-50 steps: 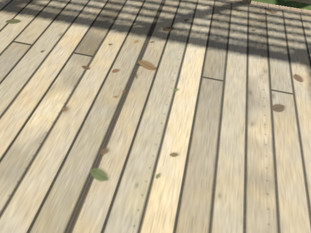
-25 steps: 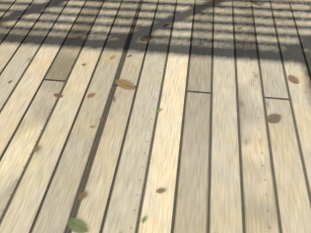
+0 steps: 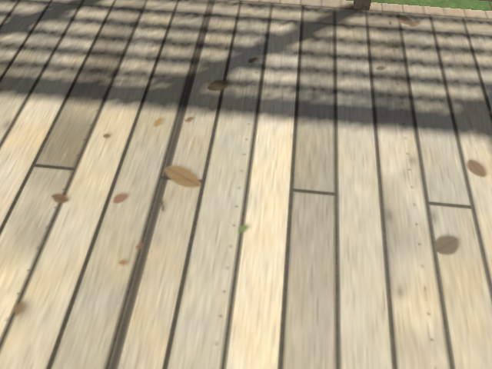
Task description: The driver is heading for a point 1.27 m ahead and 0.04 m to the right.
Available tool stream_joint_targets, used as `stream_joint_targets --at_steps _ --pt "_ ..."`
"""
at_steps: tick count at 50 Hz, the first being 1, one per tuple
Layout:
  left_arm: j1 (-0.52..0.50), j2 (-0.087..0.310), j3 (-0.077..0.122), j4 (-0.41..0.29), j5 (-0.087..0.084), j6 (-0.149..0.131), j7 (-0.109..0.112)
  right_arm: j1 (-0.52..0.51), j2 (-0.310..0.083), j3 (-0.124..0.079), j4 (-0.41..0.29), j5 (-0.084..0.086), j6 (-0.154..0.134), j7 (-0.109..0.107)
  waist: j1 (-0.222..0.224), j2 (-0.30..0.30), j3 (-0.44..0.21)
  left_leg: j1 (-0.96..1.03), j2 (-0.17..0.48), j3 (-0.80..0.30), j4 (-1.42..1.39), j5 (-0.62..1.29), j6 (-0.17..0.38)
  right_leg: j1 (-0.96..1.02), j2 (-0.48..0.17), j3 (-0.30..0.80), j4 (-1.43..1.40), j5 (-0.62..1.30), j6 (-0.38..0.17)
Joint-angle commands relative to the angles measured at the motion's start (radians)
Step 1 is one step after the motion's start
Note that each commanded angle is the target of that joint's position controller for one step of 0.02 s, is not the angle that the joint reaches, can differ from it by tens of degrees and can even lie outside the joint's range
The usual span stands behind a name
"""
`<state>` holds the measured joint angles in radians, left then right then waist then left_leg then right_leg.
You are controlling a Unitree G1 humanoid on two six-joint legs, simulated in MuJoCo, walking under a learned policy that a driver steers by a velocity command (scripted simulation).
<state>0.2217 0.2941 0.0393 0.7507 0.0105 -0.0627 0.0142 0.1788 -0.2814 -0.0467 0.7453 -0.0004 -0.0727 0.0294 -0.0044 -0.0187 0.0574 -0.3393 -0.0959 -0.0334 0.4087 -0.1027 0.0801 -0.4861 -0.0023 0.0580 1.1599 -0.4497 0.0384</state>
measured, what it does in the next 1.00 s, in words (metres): walks ahead: right foot, then left foot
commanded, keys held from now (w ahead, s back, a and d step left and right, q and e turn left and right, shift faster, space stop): q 0.08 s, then no key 0.92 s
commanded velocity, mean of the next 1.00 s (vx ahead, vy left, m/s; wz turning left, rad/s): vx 0.05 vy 0.00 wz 0.13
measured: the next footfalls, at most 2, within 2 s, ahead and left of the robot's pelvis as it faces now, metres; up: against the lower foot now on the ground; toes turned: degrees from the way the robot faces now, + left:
right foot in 0.28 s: +0.20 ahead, -0.14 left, +0.00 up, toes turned +10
left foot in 0.56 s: +0.11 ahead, +0.11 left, +0.00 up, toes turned +5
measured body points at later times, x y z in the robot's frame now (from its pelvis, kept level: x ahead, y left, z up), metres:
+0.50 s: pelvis +0.11 -0.04 +0.00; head +0.13 -0.05 +0.45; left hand +0.22 +0.23 -0.10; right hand +0.27 -0.29 -0.12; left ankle +0.06 +0.10 -0.71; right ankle +0.16 -0.15 -0.74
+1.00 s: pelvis +0.12 -0.02 -0.01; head +0.12 -0.01 +0.44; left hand +0.19 +0.26 -0.13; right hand +0.24 -0.25 -0.14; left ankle +0.07 +0.11 -0.74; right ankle +0.16 -0.15 -0.74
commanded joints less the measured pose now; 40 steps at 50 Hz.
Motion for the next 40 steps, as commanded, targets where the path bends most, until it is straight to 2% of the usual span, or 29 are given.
stream_joint_targets --at_steps 1,4,7,11,12,13,14,15,16,17,18,20,22,23,25,27,28,29,30,31,32,35,40 --pt "0.089 0.08 0.025 -0.068 0.0 0.01 0.02 -0.011 -0.167 -0.049 -0.071 -0.002 0.004 -0.014 0.046 0.086 -0.161 0.13 0.269 -0.248 -0.084 0.683 0.213 -0.046 -0.032 0.014 -0.118 0.048 0.032" --pt "0.042 0.078 0.025 -0.086 0.005 0.026 0.03 0.004 -0.195 -0.062 -0.071 0.012 0.031 -0.034 0.038 0.099 -0.203 0.079 0.24 -0.236 -0.073 0.584 0.183 0.003 -0.006 0.009 -0.244 0.176 0.051" --pt "-0.024 0.069 0.022 -0.101 -0.002 0.035 0.025 0.018 -0.173 -0.054 -0.064 0.017 0.053 -0.047 0.012 0.116 -0.201 0.061 0.218 -0.225 -0.066 0.402 0.141 0.044 -0.001 0.01 -0.356 0.282 0.053" --pt "-0.095 0.083 0.028 -0.132 -0.008 0.023 0.012 0.05 -0.156 -0.044 -0.052 0.008 0.07 -0.049 -0.02 0.151 -0.17 0.107 0.236 -0.288 -0.014 0.253 0.128 0.078 0.008 0.01 -0.501 0.248 0.03" --pt "-0.086 0.084 0.031 -0.133 -0.007 0.016 0.008 0.044 -0.148 -0.039 -0.054 0.009 0.072 -0.049 -0.01 0.154 -0.165 0.119 0.234 -0.306 0.015 0.226 0.116 0.11 0.01 0.006 -0.575 0.262 0.014" --pt "-0.061 0.077 0.032 -0.127 -0.004 0.008 0.005 0.028 -0.133 -0.032 -0.058 0.013 0.074 -0.05 0.014 0.152 -0.157 0.11 0.217 -0.312 0.046 0.182 0.091 0.18 0.008 -0.003 -0.7 0.353 -0.008" --pt "-0.055 0.095 0.036 -0.131 0.009 0.0 0.007 0.056 -0.104 -0.021 -0.055 0.007 0.069 -0.051 0.012 0.128 -0.152 0.079 0.18 -0.308 0.08 0.106 0.045 0.267 -0.05 0.04 -0.779 0.499 -0.041" --pt "-0.036 0.15 0.042 -0.147 0.027 -0.002 0.014 0.099 -0.058 -0.005 -0.059 -0.02 0.061 -0.05 -0.015 -0.006 -0.206 0.018 0.108 -0.227 0.207 -0.097 -0.011 0.391 -0.222 0.184 -0.76 0.792 -0.104" --pt "-0.06 0.151 0.04 -0.143 0.038 0.013 0.015 0.199 -0.049 -0.003 -0.049 -0.015 0.054 -0.048 -0.074 -0.189 -0.217 -0.08 0.019 -0.128 0.302 -0.455 -0.068 0.438 -0.348 0.314 -0.732 0.952 -0.257" --pt "-0.029 0.089 0.027 -0.126 0.025 0.017 0.009 0.145 -0.104 -0.011 -0.058 -0.019 0.055 -0.051 -0.024 -0.194 -0.218 -0.103 0.063 -0.101 0.374 -0.508 -0.111 0.401 -0.377 0.395 -0.776 0.846 -0.326" --pt "-0.023 0.078 0.024 -0.12 0.019 0.017 0.004 0.088 -0.141 -0.026 -0.064 -0.008 0.063 -0.054 0.004 -0.158 -0.192 -0.119 0.077 -0.095 0.444 -0.499 -0.132 0.394 -0.337 0.374 -0.785 0.761 -0.313" --pt "-0.063 0.105 0.028 -0.119 0.008 0.02 0.0 0.07 -0.138 -0.035 -0.051 -0.005 0.094 -0.061 -0.002 -0.123 -0.161 -0.123 0.101 -0.09 0.524 -0.466 -0.167 0.343 -0.295 0.308 -0.794 0.678 -0.274" --pt "-0.118 0.1 0.027 -0.116 0.007 0.029 -0.003 0.093 -0.083 -0.021 -0.034 0.0 0.108 -0.058 -0.033 -0.122 -0.135 -0.024 0.112 -0.054 0.415 -0.408 -0.175 0.25 -0.217 0.195 -0.799 0.643 -0.225" --pt "-0.116 0.091 0.026 -0.111 0.007 0.035 -0.004 0.082 -0.058 -0.013 -0.03 0.001 0.106 -0.056 -0.024 -0.138 -0.136 0.016 0.106 -0.029 0.339 -0.357 -0.174 0.243 -0.186 0.155 -0.792 0.642 -0.215" --pt "-0.095 0.082 0.023 -0.097 0.002 0.044 -0.004 0.079 -0.046 -0.012 -0.018 0.004 0.101 -0.053 -0.02 -0.152 -0.157 0.094 0.093 0.003 0.179 -0.214 -0.167 0.259 -0.162 0.126 -0.763 0.618 -0.211" --pt "-0.055 0.064 0.016 -0.08 -0.006 0.042 -0.008 0.074 -0.058 -0.013 -0.012 -0.006 0.099 -0.049 -0.018 -0.136 -0.158 0.188 0.094 0.001 0.005 -0.035 -0.138 0.247 -0.136 0.117 -0.75 0.481 -0.167" --pt "-0.032 0.054 0.011 -0.072 0.0 0.034 -0.012 0.061 -0.097 -0.019 -0.025 -0.018 0.099 -0.052 -0.006 -0.091 -0.161 0.235 0.148 -0.056 0.015 0.043 -0.114 0.208 -0.122 0.113 -0.741 0.361 -0.121" --pt "-0.009 0.059 0.011 -0.073 0.014 0.023 -0.021 0.051 -0.148 -0.029 -0.031 -0.017 0.103 -0.057 0.03 0.0 -0.141 0.23 0.192 -0.085 0.056 0.082 -0.076 0.169 -0.075 0.07 -0.722 0.254 -0.085" --pt "-0.013 0.041 0.008 -0.071 0.018 0.019 -0.024 0.04 -0.136 -0.032 -0.012 -0.01 0.104 -0.053 0.035 0.084 -0.121 0.143 0.179 -0.082 0.056 -0.081 -0.044 0.203 -0.023 0.005 -0.716 0.204 -0.051" --pt "-0.056 0.057 0.011 -0.069 0.016 0.019 -0.021 0.033 -0.095 -0.023 -0.016 -0.013 0.1 -0.047 0.009 0.069 -0.086 0.08 0.165 -0.086 0.028 -0.168 -0.043 0.23 -0.018 -0.008 -0.689 0.217 -0.035" --pt "-0.073 0.054 0.014 -0.07 0.01 0.022 -0.016 0.03 -0.08 -0.018 -0.009 -0.019 0.093 -0.047 0.009 0.069 -0.073 0.056 0.163 -0.084 0.017 -0.18 -0.054 0.241 -0.022 -0.01 -0.676 0.248 -0.038" --pt "-0.05 0.049 0.017 -0.059 0.004 0.034 -0.003 0.043 -0.077 -0.014 0.003 -0.014 0.07 -0.05 0.012 0.079 -0.065 0.052 0.15 -0.069 0.033 -0.113 -0.074 0.259 -0.027 -0.003 -0.657 0.334 -0.048" --pt "-0.034 0.043 0.022 -0.032 0.0 0.04 0.004 0.06 -0.067 -0.009 0.021 -0.009 0.064 -0.056 0.011 0.058 -0.057 0.048 0.142 -0.065 0.042 -0.101 -0.075 0.276 -0.025 -0.005 -0.647 0.361 -0.042"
